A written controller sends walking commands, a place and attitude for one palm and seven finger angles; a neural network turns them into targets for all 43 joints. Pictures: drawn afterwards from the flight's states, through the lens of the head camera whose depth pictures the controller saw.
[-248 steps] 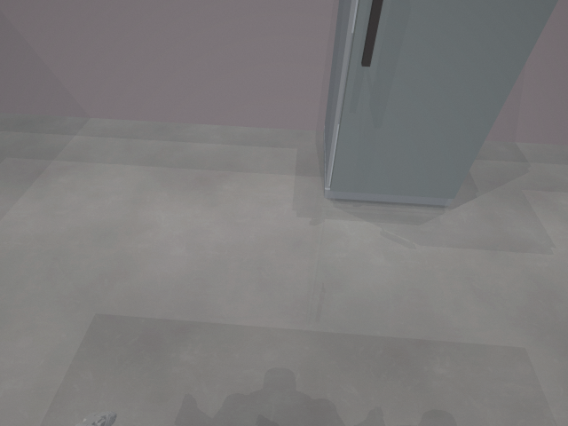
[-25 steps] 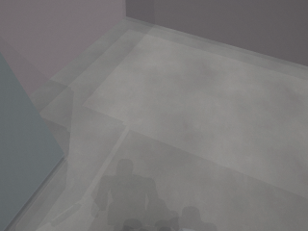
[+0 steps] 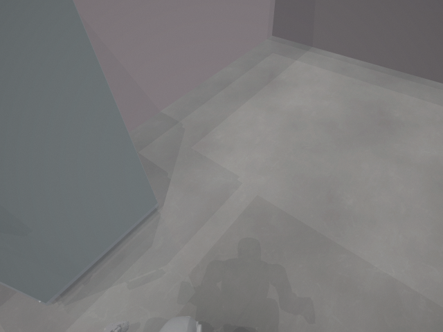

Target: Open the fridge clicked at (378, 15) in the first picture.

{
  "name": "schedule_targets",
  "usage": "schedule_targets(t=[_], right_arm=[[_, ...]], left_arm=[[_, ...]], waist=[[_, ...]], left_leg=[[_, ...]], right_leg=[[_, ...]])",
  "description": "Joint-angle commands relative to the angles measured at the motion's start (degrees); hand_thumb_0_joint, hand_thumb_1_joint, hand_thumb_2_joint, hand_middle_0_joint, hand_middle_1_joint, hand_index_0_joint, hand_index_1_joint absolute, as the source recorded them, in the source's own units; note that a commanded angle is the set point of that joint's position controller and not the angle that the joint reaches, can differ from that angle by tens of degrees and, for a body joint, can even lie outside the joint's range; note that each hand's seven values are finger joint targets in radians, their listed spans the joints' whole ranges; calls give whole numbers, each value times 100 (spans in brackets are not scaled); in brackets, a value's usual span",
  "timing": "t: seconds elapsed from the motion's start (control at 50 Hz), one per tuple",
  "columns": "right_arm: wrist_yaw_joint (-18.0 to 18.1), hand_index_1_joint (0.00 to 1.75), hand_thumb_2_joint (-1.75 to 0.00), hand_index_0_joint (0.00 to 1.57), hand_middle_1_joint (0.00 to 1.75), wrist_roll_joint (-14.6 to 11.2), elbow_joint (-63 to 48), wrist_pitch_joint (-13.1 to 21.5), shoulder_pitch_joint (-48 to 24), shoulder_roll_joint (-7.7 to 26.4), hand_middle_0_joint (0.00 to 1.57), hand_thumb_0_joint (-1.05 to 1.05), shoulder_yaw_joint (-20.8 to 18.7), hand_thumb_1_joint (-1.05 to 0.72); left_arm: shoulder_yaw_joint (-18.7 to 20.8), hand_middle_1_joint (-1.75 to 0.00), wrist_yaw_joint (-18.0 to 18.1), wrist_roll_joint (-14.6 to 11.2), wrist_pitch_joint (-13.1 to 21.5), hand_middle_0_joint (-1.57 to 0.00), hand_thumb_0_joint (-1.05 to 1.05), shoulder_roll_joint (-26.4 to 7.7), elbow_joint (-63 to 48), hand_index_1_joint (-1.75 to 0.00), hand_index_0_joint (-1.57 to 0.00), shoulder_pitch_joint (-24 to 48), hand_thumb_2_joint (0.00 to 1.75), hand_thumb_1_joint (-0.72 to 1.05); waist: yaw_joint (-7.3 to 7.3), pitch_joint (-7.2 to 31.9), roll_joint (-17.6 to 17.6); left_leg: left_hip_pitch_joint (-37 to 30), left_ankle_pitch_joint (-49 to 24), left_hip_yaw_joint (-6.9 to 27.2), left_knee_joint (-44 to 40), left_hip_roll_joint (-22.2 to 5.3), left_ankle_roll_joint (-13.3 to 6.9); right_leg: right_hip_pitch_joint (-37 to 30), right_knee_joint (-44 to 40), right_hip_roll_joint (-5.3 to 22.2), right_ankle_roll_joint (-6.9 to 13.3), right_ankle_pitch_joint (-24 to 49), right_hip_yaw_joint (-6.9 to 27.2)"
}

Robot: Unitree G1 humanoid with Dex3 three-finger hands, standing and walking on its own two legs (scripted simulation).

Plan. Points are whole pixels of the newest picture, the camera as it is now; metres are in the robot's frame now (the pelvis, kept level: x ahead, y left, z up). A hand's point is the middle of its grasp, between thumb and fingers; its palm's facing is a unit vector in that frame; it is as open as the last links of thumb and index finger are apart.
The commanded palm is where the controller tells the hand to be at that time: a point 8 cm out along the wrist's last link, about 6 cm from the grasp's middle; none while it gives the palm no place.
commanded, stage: turn to face it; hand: left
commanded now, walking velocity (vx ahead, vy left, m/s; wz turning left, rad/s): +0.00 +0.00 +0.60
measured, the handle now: out of the picture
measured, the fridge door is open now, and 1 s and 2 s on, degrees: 0 0 0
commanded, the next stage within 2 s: take the last steps up to it in 1.48 s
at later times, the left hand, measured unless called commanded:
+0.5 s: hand out of the picture +0.01 +0.29 -0.17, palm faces +0.32 -0.91 -0.27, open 7.4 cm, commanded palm none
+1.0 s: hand out of the picture -0.04 +0.21 -0.15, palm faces +0.57 -0.77 -0.27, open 7.4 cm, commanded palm none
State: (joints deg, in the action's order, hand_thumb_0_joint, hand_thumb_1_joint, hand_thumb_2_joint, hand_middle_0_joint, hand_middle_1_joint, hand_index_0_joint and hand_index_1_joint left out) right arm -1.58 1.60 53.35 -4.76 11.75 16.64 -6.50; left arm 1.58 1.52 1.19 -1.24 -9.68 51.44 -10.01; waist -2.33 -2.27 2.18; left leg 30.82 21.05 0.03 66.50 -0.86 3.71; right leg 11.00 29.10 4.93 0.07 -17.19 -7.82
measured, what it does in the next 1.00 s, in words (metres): steps on the spot, turning left: left foot, then right foot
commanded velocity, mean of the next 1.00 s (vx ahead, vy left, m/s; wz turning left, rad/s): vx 0.00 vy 0.00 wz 0.59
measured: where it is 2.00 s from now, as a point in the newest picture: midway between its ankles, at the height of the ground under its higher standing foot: outside the picture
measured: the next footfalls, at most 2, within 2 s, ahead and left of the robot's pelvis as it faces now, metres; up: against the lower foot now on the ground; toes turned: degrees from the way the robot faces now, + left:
left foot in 0.24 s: +0.01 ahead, +0.15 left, +0.00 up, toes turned +16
right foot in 0.70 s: +0.10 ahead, -0.08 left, +0.00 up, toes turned +23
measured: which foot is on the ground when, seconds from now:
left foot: up 0.00-0.22, down 0.24-0.70, up 0.72-1.00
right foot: down 0.00-0.24, up 0.26-0.68, down 0.70-1.00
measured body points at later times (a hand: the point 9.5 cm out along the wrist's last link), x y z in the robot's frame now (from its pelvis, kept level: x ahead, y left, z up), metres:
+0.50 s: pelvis +0.00 +0.05 +0.00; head +0.03 +0.08 +0.45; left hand +0.00 +0.33 -0.14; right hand +0.15 -0.17 -0.13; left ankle -0.03 +0.14 -0.74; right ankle +0.03 -0.12 -0.67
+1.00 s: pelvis +0.01 +0.00 +0.00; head +0.04 +0.00 +0.45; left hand -0.07 +0.25 -0.13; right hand +0.21 -0.19 -0.15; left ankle -0.10 +0.11 -0.66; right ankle +0.06 -0.10 -0.74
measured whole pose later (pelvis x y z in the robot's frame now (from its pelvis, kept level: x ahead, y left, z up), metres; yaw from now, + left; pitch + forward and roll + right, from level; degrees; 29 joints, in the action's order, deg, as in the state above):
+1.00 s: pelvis +0.01 +0.00 +0.00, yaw +37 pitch -1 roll +1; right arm -1.9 1.3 54.5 -5.6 11.9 16.2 -5.6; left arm 1.1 1.4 1.4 -0.9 -10.4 50.3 -12.4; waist -1.6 -4.2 1.6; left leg 26.6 22.7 -0.2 61.9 -2.9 4.8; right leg 10.7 29.3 7.2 -0.3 -17.0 -12.4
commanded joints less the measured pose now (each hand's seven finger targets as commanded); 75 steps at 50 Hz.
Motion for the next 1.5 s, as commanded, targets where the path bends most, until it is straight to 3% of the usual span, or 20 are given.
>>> schedule_targets(t=[0.0,0.12,0.18,0.2,0.22,0.24,0.34,0.54,0.64,0.66,0.68,0.72,0.84,1.04,1.1,1.12,1.14,1.16,1.28,1.48], right_arm=[[-25,30,-90,20,30,-43,-505,103,-475,222,20,0,44,-90],[-32,30,-90,20,30,-98,-670,217,-717,146,20,0,156,-90],[-15,30,-90,20,30,-77,-557,301,-162,359,20,0,116,-90],[3,30,-90,20,30,-56,-471,366,246,809,20,0,1,-90],[39,30,-90,20,30,-60,-457,402,675,1480,20,0,-164,-90],[81,30,-90,20,30,-99,-275,363,972,1508,20,0,-161,-90],[222,30,-90,20,30,-53,-496,443,-88,815,20,0,71,-90],[179,30,-90,20,30,-13,-432,362,93,852,20,0,-5,-90],[161,30,-90,20,30,-53,-548,325,-226,804,20,0,-36,-90],[140,30,-90,20,30,-100,-567,337,-159,583,20,0,-16,-90],[120,30,-90,20,30,-136,-674,338,4,143,20,0,57,-90],[109,30,-90,20,30,-62,-732,246,-88,427,20,0,-43,-90],[-32,30,-90,20,30,-29,-329,103,55,262,20,0,4,-90],[-14,30,-90,20,30,-104,-548,217,-654,81,20,0,209,-90],[9,30,-90,20,30,-87,-410,299,-114,258,20,0,176,-90],[15,30,-90,20,30,-69,-340,373,277,675,20,0,89,-90],[65,30,-90,20,30,-49,-331,414,585,1321,20,0,-63,-90],[114,30,-90,20,30,-81,-188,361,802,1400,20,0,-58,-90],[269,30,-90,20,30,-86,-356,462,-143,630,20,0,196,-90],[287,30,-90,20,30,-52,-88,457,331,486,20,0,196,-90]], left_arm=[[325,-30,60,25,152,-20,0,-1273,-356,-30,-20,-264,90,90],[425,-30,26,62,99,-20,0,-1557,-260,-30,-20,-482,90,90],[453,-30,-7,-8,49,-20,0,-1558,-268,-30,-20,-395,90,90],[437,-30,-31,-53,24,-20,0,-1383,-354,-30,-20,-425,90,90],[312,-30,-76,-83,19,-20,0,-946,-624,-30,-20,-182,90,90],[294,-30,-36,-29,-47,-20,0,-1000,-723,-30,-20,130,90,90],[366,-30,-95,-51,-39,-20,0,-1005,-391,-30,-20,44,90,90],[319,-30,-34,-82,-56,-20,0,-931,-613,-30,-20,440,90,90],[330,-30,9,-129,68,-20,0,-993,-537,-30,-20,-203,90,90],[388,-30,39,-87,142,-20,0,-1244,-498,-30,-20,-429,90,90],[500,-30,92,15,190,-20,0,-1869,-518,-30,-20,-504,90,90],[415,-30,102,-10,120,-20,0,-1742,-680,-30,-20,-204,90,90],[264,-30,53,-22,186,-20,0,-1127,-659,-30,-20,72,90,90],[416,-30,38,72,102,-20,0,-1541,-291,-30,-20,-639,90,90],[425,-30,4,-2,55,-20,0,-1555,-222,-30,-20,-515,90,90],[392,-30,-14,-45,30,-20,0,-1371,-278,-30,-20,-508,90,90],[281,-30,-54,-84,17,-20,0,-914,-518,-30,-20,-410,90,90],[235,-30,-1,-34,-58,-20,0,-986,-567,-30,-20,-102,90,90],[290,-30,-66,-35,-95,-20,0,-991,-8,-30,-20,-401,90,90],[242,-30,-6,-41,-124,-20,0,-820,-59,-30,-20,10,90,90]], waist=[[316,-106,-1219],[485,309,-1529],[182,689,-1151],[-55,1038,-145],[-295,1104,1723],[-384,1174,1246],[86,610,692],[-3,378,652],[363,586,554],[454,741,-31],[462,834,-1921],[324,411,-980],[122,1,-1275],[517,309,-1536],[188,567,-1208],[-47,893,-145],[-210,945,1703],[-310,991,1212],[191,465,604],[74,203,467]], left_leg=[[221,144,-235,-511,-202,140],[-642,416,-644,-2278,-140,-1],[-1787,-814,-732,-3868,-62,-128],[-2935,-2038,136,-4321,-669,-411],[-3710,-4550,2132,-4392,-2215,-1139],[-3525,-5157,2076,-4294,-2485,-1598],[-2673,-4335,1072,-4349,-1330,-1227],[-2187,-3061,1863,-4541,-1150,-1371],[-1336,-2922,2035,-3881,-767,-1036],[-717,-1983,1764,-3328,-429,-696],[348,599,561,-1936,474,-164],[171,1125,569,-107,231,-156],[251,-163,90,455,-110,84],[-739,491,-597,-2258,-114,-26],[-1945,-788,-715,-3795,-27,-164],[-2972,-1901,53,-4407,-602,-380],[-3636,-4342,2042,-4565,-2188,-1136],[-3243,-4866,1891,-4467,-2456,-1594],[-2698,-4251,740,-4605,-1293,-1179],[-2602,-3159,1360,-4958,-1327,-1385]], right_leg=[[-285,-1022,1440,600,1779,648],[-670,-408,1689,617,2850,349],[-400,565,1471,148,2688,-171],[563,1653,1152,-184,1710,-354],[2260,2942,334,-640,-1890,-322],[2380,3537,300,-555,-2195,357],[2216,3823,227,-614,-771,697],[1528,2126,-126,-618,-780,768],[-197,-145,-339,-497,277,671],[-1060,-924,208,-391,719,1122],[-1666,-1335,1888,181,1220,2730],[-232,-1333,2341,850,1339,2453],[-150,-1135,1276,400,1545,701],[-680,-441,1684,621,3029,266],[-223,373,1468,171,2638,-172],[566,1471,1158,-141,1747,-349],[2192,2736,337,-591,-1838,-331],[2053,3305,298,-500,-2210,334],[1968,3808,223,-565,-545,638],[1732,2680,68,-591,-565,721]])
